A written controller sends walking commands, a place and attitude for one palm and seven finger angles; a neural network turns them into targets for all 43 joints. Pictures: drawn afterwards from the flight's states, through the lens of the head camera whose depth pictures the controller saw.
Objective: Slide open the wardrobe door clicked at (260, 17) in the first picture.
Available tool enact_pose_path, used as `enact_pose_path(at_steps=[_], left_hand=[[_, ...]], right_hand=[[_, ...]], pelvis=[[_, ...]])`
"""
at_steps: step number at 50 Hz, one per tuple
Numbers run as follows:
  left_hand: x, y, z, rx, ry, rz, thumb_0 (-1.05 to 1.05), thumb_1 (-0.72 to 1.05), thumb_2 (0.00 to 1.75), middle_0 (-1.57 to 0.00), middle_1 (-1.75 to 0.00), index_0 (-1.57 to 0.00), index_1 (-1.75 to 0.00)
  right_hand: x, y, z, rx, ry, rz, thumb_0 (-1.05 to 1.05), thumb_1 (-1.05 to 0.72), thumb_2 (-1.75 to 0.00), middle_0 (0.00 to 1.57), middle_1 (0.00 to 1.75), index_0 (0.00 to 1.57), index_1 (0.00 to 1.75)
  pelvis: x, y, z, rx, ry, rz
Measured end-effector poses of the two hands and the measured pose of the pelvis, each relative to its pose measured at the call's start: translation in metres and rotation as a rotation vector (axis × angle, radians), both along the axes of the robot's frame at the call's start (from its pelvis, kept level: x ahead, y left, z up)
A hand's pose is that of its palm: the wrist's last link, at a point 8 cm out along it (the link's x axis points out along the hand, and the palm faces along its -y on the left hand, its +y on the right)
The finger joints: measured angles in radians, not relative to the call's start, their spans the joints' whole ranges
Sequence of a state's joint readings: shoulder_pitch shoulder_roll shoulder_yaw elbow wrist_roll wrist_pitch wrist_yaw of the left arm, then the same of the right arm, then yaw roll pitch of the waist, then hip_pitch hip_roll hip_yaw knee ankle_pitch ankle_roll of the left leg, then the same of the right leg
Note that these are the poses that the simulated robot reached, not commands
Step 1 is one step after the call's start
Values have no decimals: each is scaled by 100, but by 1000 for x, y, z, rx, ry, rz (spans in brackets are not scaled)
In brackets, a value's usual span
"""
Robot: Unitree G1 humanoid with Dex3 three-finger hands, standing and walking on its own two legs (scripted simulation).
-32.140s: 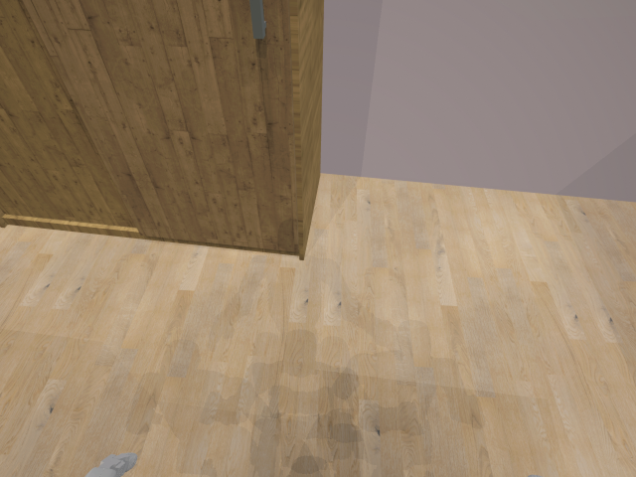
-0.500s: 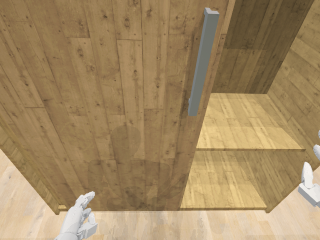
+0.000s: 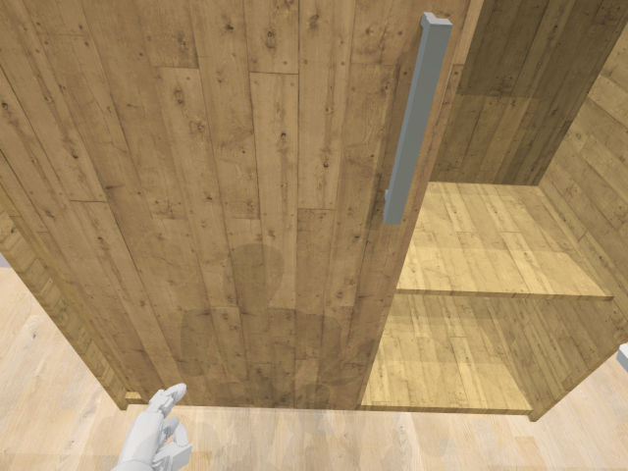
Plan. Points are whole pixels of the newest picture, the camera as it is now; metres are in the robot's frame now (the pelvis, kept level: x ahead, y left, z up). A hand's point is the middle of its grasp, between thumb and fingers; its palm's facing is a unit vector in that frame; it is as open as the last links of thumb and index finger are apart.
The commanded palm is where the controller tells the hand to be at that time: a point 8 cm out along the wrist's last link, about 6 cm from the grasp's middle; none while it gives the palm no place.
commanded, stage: step back with the hand held close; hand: right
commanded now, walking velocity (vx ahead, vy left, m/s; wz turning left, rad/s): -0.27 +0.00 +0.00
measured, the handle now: (407, 131) +0.46 -0.11 +0.24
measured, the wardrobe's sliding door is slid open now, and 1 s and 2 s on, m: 0.56 0.56 0.56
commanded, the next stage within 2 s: stop stepping back and stand still in 1.28 s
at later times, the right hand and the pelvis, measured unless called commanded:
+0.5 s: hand out of the picture +0.13 -0.29 +0.15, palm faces +0.47 +0.78 -0.42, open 7.4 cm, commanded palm +0.07 -0.32 +0.17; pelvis -0.07 -0.02 -0.01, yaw +0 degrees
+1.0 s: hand out of the picture +0.06 -0.31 +0.14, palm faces +0.43 +0.80 -0.43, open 7.4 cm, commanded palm -0.01 -0.35 +0.17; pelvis -0.13 -0.04 -0.02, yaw -3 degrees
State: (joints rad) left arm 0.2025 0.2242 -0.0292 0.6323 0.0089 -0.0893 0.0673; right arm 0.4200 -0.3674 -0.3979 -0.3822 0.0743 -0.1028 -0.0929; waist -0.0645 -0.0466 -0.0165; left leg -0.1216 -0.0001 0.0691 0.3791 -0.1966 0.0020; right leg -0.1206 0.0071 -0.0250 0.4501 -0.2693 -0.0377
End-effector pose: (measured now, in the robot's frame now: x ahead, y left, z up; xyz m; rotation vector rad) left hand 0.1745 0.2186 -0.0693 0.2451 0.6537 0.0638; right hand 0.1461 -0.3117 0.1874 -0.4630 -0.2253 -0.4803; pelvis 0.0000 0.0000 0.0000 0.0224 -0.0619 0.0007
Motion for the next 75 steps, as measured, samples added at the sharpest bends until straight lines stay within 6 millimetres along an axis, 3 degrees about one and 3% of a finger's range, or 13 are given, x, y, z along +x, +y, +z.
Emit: enact_pose_path(at_steps=[7,13,20,31,38,44,50,57,62,66,69,71,75], left_hand=[[-18,15,-1,21,16,69,1,90,89,-20,-30,-20,-30],[-43,20,-2,36,33,130,1,91,89,-20,-30,-20,-30],[-71,14,-3,52,30,125,1,90,90,-20,-30,-20,-30],[-111,-3,-10,76,52,88,1,90,89,-20,-30,-20,-30],[-115,-9,-16,69,43,40,1,90,89,-20,-30,-20,-30],[-117,-13,-13,85,52,18,1,90,89,-20,-30,-20,-30],[-128,-27,2,123,9,40,1,90,89,-20,-30,-20,-30],[-149,-56,19,97,14,9,1,90,89,-20,-30,-20,-30],[-163,-72,21,63,-4,-3,1,90,89,-20,-30,-20,-30],[-183,-73,6,54,-45,18,1,90,89,-21,-30,-20,-31],[-215,-73,-2,78,-8,85,1,90,89,-21,-30,-20,-31],[-238,-73,-5,97,13,149,1,90,89,-21,-30,-20,-31],[-290,-77,5,113,37,258,1,90,89,-20,-30,-20,-30]], right_hand=[[0,9,-15,-15,74,57,1,-89,-90,21,30,20,30],[-18,13,-19,-52,105,114,1,-89,-90,22,30,21,30],[-46,-6,-10,-95,9,57,1,-89,-90,22,30,21,30],[-74,-15,-27,-85,-24,64,1,-89,-90,22,30,21,30],[-101,-24,-14,-173,-89,14,1,-89,-90,22,30,21,30],[-113,-24,-25,-101,-82,53,1,-89,-90,21,30,21,30],[-123,-39,-32,-110,-72,116,1,-89,-90,22,30,21,30],[-147,-68,2,-130,-163,61,1,-89,-90,22,30,21,30],[-157,-66,0,-47,-168,84,1,-89,-90,21,30,20,30],[-159,-53,-14,-82,-178,189,1,-89,-90,21,30,20,30],[-152,-50,-18,-74,-196,298,1,-89,-90,21,30,20,30],[-145,-54,-21,-69,-236,354,1,-89,-90,21,30,21,30],[-132,-73,-31,3,-198,374,1,-89,-90,22,30,21,30]], pelvis=[[-16,-6,-2,-7,51,18],[-30,-9,-5,-13,56,21],[-54,-13,-10,-7,48,16],[-86,-22,-18,6,47,-19],[-97,-19,-24,23,63,-55],[-116,-26,-23,36,63,-55],[-132,-42,-24,60,60,-49],[-150,-54,-4,117,114,-34],[-170,-62,1,109,161,13],[-200,-67,-20,22,152,131],[-206,-81,-25,56,103,161],[-205,-89,-31,61,86,161],[-228,-105,-24,74,47,143]])
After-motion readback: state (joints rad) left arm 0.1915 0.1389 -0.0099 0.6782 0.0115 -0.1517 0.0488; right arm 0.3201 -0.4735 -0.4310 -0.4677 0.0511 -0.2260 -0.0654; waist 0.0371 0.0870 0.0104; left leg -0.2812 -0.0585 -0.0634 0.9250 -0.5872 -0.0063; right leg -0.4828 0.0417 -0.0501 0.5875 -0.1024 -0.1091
